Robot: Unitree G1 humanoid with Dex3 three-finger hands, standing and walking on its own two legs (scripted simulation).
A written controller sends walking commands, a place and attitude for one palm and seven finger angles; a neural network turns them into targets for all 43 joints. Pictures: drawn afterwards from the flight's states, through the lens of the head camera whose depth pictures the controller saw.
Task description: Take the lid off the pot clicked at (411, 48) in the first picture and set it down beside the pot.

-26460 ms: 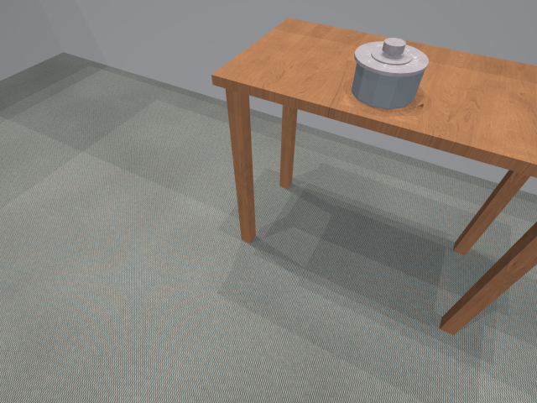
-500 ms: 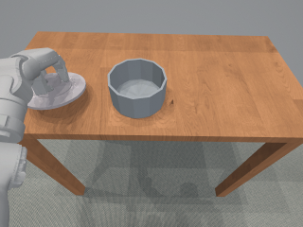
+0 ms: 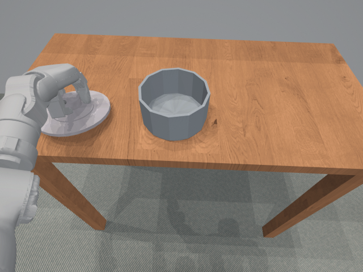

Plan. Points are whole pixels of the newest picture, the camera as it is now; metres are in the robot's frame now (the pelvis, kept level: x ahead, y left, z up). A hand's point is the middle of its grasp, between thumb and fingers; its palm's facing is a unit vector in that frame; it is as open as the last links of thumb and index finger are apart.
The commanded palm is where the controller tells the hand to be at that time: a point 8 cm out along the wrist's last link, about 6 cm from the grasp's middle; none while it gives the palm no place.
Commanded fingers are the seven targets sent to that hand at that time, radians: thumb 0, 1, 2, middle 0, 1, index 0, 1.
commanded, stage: lower the lid onto the table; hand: left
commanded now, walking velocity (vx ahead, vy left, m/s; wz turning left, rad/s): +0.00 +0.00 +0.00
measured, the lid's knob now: (69, 101) +0.48 +0.26 +0.10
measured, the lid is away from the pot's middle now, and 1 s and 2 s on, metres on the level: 0.24 0.23 0.23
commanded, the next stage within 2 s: open the fingers wide in 0.18 s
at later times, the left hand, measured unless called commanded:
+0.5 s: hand (71, 104) +0.46 +0.25 +0.11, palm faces -0.36 -0.04 -0.93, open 7.7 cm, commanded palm +0.46 +0.25 +0.16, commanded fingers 0.00 0.25 1.17 -0.81 -0.70 -0.83 -0.72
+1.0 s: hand (72, 101) +0.46 +0.25 +0.11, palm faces -0.38 -0.06 -0.92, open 9.1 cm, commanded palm +0.47 +0.25 +0.16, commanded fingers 0.00 -0.09 0.93 -0.51 -0.62 -0.52 -0.62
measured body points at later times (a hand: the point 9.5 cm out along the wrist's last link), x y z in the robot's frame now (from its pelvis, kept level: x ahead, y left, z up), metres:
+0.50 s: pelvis +0.00 -0.02 -0.01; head +0.06 -0.01 +0.44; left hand +0.47 +0.25 +0.16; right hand +0.04 -0.29 -0.13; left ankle +0.02 +0.02 -0.73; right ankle -0.03 -0.14 -0.73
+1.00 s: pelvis +0.00 -0.03 -0.01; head +0.07 -0.04 +0.44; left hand +0.48 +0.25 +0.16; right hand +0.06 -0.31 -0.13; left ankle +0.02 +0.02 -0.73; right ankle -0.03 -0.14 -0.73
